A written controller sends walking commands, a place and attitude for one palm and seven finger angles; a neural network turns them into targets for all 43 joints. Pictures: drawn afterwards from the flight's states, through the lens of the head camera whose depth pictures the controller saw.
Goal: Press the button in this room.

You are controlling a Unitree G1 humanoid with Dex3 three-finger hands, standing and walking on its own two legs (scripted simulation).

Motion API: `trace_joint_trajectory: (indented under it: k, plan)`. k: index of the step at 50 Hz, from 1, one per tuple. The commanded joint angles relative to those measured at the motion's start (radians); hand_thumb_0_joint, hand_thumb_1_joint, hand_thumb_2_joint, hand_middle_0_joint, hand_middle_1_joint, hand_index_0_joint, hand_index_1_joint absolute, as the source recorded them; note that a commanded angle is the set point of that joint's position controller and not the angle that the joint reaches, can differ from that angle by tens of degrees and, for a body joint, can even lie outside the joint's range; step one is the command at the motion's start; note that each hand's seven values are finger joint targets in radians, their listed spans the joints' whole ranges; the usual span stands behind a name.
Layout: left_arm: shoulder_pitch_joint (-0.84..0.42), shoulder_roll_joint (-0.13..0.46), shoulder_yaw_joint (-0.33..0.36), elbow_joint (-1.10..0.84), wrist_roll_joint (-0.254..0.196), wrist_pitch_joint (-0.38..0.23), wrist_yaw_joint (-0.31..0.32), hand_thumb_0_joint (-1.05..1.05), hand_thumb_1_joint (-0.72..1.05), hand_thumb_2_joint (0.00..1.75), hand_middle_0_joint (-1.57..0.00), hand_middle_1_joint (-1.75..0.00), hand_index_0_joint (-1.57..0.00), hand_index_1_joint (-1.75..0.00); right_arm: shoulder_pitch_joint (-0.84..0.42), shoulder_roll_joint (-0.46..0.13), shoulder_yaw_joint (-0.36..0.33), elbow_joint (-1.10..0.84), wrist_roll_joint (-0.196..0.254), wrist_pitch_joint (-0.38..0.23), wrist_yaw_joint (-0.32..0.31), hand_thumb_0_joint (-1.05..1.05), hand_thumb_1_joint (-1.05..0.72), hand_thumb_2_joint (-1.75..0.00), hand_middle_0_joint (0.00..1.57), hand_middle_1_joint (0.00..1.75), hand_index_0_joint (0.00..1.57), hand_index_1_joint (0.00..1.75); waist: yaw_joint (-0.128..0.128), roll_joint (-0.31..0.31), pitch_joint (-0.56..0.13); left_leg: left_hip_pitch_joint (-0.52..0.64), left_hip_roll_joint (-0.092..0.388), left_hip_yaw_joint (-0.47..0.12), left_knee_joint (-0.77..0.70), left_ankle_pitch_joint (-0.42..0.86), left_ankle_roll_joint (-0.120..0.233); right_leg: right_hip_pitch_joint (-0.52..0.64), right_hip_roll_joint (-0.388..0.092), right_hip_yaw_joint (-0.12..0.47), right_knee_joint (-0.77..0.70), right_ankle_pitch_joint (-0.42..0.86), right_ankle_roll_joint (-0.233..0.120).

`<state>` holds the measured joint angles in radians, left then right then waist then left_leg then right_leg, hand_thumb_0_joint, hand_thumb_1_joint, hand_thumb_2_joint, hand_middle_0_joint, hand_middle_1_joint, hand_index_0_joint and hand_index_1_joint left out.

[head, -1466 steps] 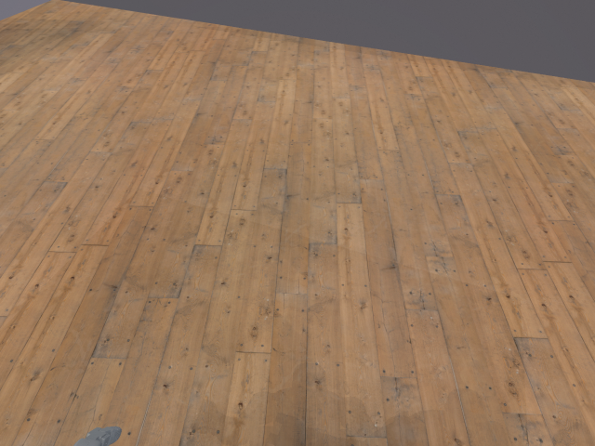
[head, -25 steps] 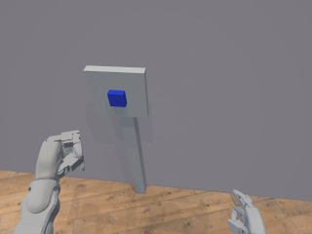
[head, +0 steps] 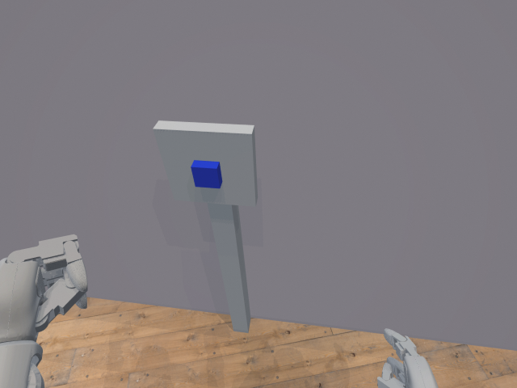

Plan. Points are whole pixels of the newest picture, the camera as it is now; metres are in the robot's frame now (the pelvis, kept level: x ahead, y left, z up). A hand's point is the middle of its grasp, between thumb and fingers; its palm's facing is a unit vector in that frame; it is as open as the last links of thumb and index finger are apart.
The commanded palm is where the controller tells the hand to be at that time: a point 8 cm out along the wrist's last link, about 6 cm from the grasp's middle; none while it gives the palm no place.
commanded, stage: draw the hand back to the body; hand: left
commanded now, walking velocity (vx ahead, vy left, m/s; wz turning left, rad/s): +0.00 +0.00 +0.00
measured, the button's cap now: (207, 173) +0.48 +0.17 +0.08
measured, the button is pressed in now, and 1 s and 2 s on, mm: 0 0 0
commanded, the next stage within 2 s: step back with the hand held close in 0.30 s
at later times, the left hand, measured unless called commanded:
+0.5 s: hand (70, 287) +0.17 +0.24 +0.16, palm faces +0.42 -0.82 -0.39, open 3.1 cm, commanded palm +0.12 +0.28 +0.17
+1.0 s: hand (40, 331) +0.13 +0.25 +0.15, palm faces +0.34 -0.81 -0.48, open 3.1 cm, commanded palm +0.07 +0.30 +0.17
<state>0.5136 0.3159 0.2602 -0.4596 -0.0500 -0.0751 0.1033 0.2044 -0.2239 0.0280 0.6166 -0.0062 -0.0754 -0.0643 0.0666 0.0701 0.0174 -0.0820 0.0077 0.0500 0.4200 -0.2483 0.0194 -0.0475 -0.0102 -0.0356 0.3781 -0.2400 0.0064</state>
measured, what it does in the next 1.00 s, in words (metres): shifts its weight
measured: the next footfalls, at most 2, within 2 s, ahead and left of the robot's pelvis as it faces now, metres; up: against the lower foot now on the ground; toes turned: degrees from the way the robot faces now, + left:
right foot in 1.52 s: -0.17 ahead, -0.11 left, +0.00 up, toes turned +1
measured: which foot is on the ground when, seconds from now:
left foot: down 0.00-1.00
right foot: down 0.00-1.00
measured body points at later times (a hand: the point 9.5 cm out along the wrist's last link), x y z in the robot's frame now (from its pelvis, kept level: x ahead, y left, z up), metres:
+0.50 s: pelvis -0.01 +0.00 +0.00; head -0.03 -0.02 +0.45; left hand +0.15 +0.28 +0.18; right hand +0.18 -0.22 -0.08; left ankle -0.01 +0.10 -0.74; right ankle -0.02 -0.12 -0.74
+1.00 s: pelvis -0.07 +0.02 -0.01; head -0.05 +0.02 +0.44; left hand +0.10 +0.29 +0.18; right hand +0.11 -0.22 -0.08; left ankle -0.01 +0.10 -0.74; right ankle -0.02 -0.12 -0.74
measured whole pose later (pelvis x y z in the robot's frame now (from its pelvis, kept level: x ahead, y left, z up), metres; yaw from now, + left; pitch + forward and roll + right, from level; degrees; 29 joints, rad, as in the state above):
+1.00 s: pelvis -0.07 +0.02 -0.01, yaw -1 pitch +0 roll -1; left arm 0.63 0.38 0.37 -0.60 -0.02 -0.20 0.13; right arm 0.19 -0.21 0.00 0.52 0.01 -0.03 -0.07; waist 0.00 0.00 0.03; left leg -0.36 0.00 0.08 0.57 -0.21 0.06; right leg -0.34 -0.02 -0.01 0.53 -0.19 0.03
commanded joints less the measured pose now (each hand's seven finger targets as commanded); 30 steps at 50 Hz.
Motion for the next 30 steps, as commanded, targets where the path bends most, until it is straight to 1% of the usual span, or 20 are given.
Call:
trace_joint_trajectory:
  k: [1,5,6,8,9,10,12,13,14,15,19,20,21,22,23,24,26,28,29,30]
  plan:
    - [-0.035,0.167,0.142,-0.249,-0.011,-0.078,0.021,0.00,0.90,0.90,-1.30,-1.50,-1.30,-1.50,-0.150,-0.094,-0.037,-0.172,0.000,-0.074,-0.013,0.00,-0.90,-0.90,0.20,0.30,0.20,0.30,0.011,-0.010,-0.051,0.005,0.022,-0.044,-0.055,0.222,-0.005,-0.045,0.014,0.013,-0.048,0.171,-0.028]
    - [-0.060,0.131,0.102,-0.199,-0.009,-0.072,0.019,0.00,0.90,0.90,-1.30,-1.50,-1.30,-1.50,-0.144,-0.100,-0.040,-0.161,0.000,-0.075,-0.017,0.00,-0.90,-0.90,0.20,0.30,0.20,0.30,-0.005,-0.050,0.004,-0.001,0.024,-0.042,-0.063,0.169,0.002,-0.084,0.013,0.016,-0.069,0.120,-0.023]
    - [-0.076,0.133,0.102,-0.210,-0.005,-0.075,0.020,0.00,0.90,0.90,-1.30,-1.50,-1.30,-1.50,-0.142,-0.101,-0.040,-0.161,0.000,-0.076,-0.018,0.00,-0.90,-0.90,0.20,0.30,0.20,0.30,-0.006,-0.035,0.005,-0.001,0.022,-0.041,-0.065,0.158,0.001,-0.085,0.013,0.015,-0.069,0.108,-0.023]
    - [-0.087,0.153,0.120,-0.225,-0.003,-0.080,0.026,0.00,0.90,0.90,-1.30,-1.50,-1.30,-1.50,-0.142,-0.099,-0.041,-0.160,-0.004,-0.081,-0.022,0.00,-0.90,-0.90,0.20,0.30,0.20,0.30,0.002,-0.027,-0.034,0.012,0.019,-0.043,-0.062,0.165,0.003,-0.067,0.011,0.017,-0.065,0.115,-0.025]
    - [-0.085,0.164,0.126,-0.225,-0.002,-0.079,0.028,0.00,0.90,0.90,-1.30,-1.50,-1.30,-1.50,-0.144,-0.102,-0.040,-0.158,-0.005,-0.084,-0.023,0.00,-0.90,-0.90,0.20,0.30,0.20,0.30,0.005,-0.020,-0.030,0.009,0.019,-0.044,-0.063,0.155,0.002,-0.067,0.013,0.020,-0.073,0.105,-0.026]
    - [-0.083,0.151,0.117,-0.230,-0.002,-0.080,0.028,0.00,0.90,0.90,-1.30,-1.50,-1.30,-1.50,-0.145,-0.096,-0.039,-0.158,-0.004,-0.085,-0.025,0.00,-0.90,-0.90,0.20,0.30,0.20,0.30,0.003,-0.014,-0.033,0.011,0.018,-0.043,-0.063,0.160,0.002,-0.063,0.011,0.020,-0.066,0.111,-0.027]
    - [-0.084,0.155,0.121,-0.241,-0.004,-0.081,0.028,0.00,0.90,0.90,-1.30,-1.50,-1.30,-1.50,-0.148,-0.095,-0.038,-0.161,-0.005,-0.088,-0.025,0.00,-0.90,-0.90,0.20,0.30,0.20,0.30,0.006,-0.021,-0.043,0.014,0.018,-0.043,-0.060,0.163,0.002,-0.059,0.011,0.022,-0.068,0.117,-0.026]
    - [-0.081,0.159,0.124,-0.241,-0.003,-0.080,0.029,0.00,0.90,0.90,-1.30,-1.50,-1.30,-1.50,-0.149,-0.094,-0.036,-0.158,-0.006,-0.090,-0.025,0.00,-0.90,-0.90,0.20,0.30,0.20,0.30,0.008,0.001,-0.042,0.012,0.016,-0.041,-0.059,0.164,0.001,-0.056,0.011,0.023,-0.069,0.120,-0.027]
    - [-0.075,0.169,0.133,-0.239,-0.002,-0.082,0.030,0.00,0.90,0.90,-1.30,-1.50,-1.30,-1.50,-0.148,-0.095,-0.038,-0.156,-0.006,-0.094,-0.025,0.00,-0.90,-0.90,0.20,0.30,0.20,0.30,0.009,-0.022,-0.039,0.008,0.016,-0.043,-0.061,0.159,-0.002,-0.056,0.014,0.023,-0.077,0.112,-0.028]
    - [-0.074,0.157,0.127,-0.244,-0.005,-0.082,0.030,0.00,0.90,0.90,-1.30,-1.50,-1.30,-1.50,-0.148,-0.092,-0.036,-0.158,-0.006,-0.095,-0.025,0.00,-0.90,-0.90,0.20,0.30,0.20,0.30,0.007,-0.003,-0.038,0.008,0.017,-0.042,-0.062,0.157,-0.001,-0.055,0.011,0.025,-0.072,0.114,-0.028]
    - [-0.053,0.159,0.136,-0.217,-0.007,-0.079,0.028,0.00,0.90,0.90,-1.30,-1.50,-1.30,-1.50,-0.150,-0.092,-0.039,-0.155,-0.005,-0.094,-0.023,0.00,-0.90,-0.90,0.20,0.30,0.20,0.30,0.011,-0.012,-0.023,0.005,0.018,-0.039,-0.063,0.158,-0.002,-0.060,0.014,0.026,-0.083,0.115,-0.027]
    - [-0.055,0.149,0.128,-0.219,-0.008,-0.080,0.027,0.00,0.90,0.90,-1.30,-1.50,-1.30,-1.50,-0.146,-0.090,-0.036,-0.155,-0.006,-0.092,-0.022,0.00,-0.90,-0.90,0.20,0.30,0.20,0.30,0.008,-0.007,-0.019,-0.003,0.018,-0.041,-0.068,0.157,-0.003,-0.052,0.012,0.022,-0.076,0.113,-0.028]
    - [-0.090,0.145,0.119,-0.191,-0.005,-0.077,0.028,0.00,0.90,0.90,-1.30,-1.50,-1.30,-1.50,-0.145,-0.093,-0.038,-0.147,-0.006,-0.089,-0.023,0.00,-0.90,-0.90,0.20,0.30,0.20,0.30,0.000,-0.021,-0.010,-0.002,0.018,-0.037,-0.066,0.158,-0.001,-0.063,0.013,0.024,-0.080,0.115,-0.027]
    - [-0.165,0.257,0.238,-0.262,-0.010,-0.116,0.028,0.00,0.90,0.90,-1.30,-1.50,-1.30,-1.50,-0.136,-0.119,-0.040,-0.189,0.000,-0.062,-0.017,0.00,-0.90,-0.90,0.20,0.30,0.20,0.30,-0.043,-0.042,0.053,-0.071,0.031,-0.050,-0.036,0.095,0.022,-0.181,-0.033,0.134,-0.139,0.143,-0.022]
    - [-0.061,0.191,0.191,-0.178,-0.007,-0.120,0.020,0.00,0.90,0.90,-1.30,-1.50,-1.30,-1.50,-0.133,-0.106,-0.044,-0.170,-0.003,-0.043,-0.016,0.00,-0.90,-0.90,0.20,0.30,0.20,0.30,-0.047,-0.092,0.031,-0.062,0.027,-0.060,-0.018,0.090,0.023,-0.187,-0.052,0.133,-0.149,0.133,-0.024]
    - [-0.050,0.188,0.184,-0.203,-0.001,-0.130,0.015,0.00,0.90,0.90,-1.30,-1.50,-1.30,-1.50,-0.138,-0.112,-0.047,-0.182,-0.006,-0.032,-0.014,0.00,-0.90,-0.90,0.20,0.30,0.20,0.30,-0.045,-0.090,0.023,-0.065,0.025,-0.056,-0.015,0.105,0.020,-0.191,-0.054,0.129,-0.148,0.150,-0.024]
    - [0.007,0.156,0.149,-0.205,0.003,-0.134,0.013,0.00,0.90,0.90,-1.30,-1.50,-1.30,-1.50,-0.129,-0.116,-0.054,-0.187,-0.005,-0.012,-0.010,0.00,-0.90,-0.90,0.20,0.30,0.20,0.30,-0.053,-0.057,-0.039,-0.058,0.037,-0.051,-0.016,0.151,0.020,-0.169,-0.057,0.110,-0.111,0.191,-0.019]
    - [0.048,0.168,0.162,-0.225,0.002,-0.140,0.019,0.00,0.90,0.90,-1.30,-1.50,-1.30,-1.50,-0.125,-0.116,-0.060,-0.200,-0.004,0.003,-0.011,0.00,-0.90,-0.90,0.20,0.30,0.20,0.30,-0.052,-0.041,-0.097,-0.067,0.047,-0.054,-0.024,0.221,0.020,-0.131,-0.050,0.086,-0.065,0.252,-0.012]
    - [0.059,0.189,0.181,-0.248,0.003,-0.144,0.022,0.00,0.90,0.90,-1.30,-1.50,-1.30,-1.50,-0.131,-0.121,-0.064,-0.206,-0.003,0.008,-0.014,0.00,-0.90,-0.90,0.20,0.30,0.20,0.30,-0.048,-0.029,-0.131,-0.060,0.052,-0.056,-0.020,0.275,0.018,-0.112,-0.046,0.074,-0.041,0.293,-0.010]
    - [0.077,0.195,0.189,-0.258,0.001,-0.144,0.025,0.00,0.90,0.90,-1.30,-1.50,-1.30,-1.50,-0.127,-0.115,-0.065,-0.214,0.001,0.015,-0.014,0.00,-0.90,-0.90,0.20,0.30,0.20,0.30,-0.049,-0.037,-0.156,-0.063,0.059,-0.060,-0.015,0.317,0.019,-0.098,-0.045,0.066,-0.016,0.323,-0.006]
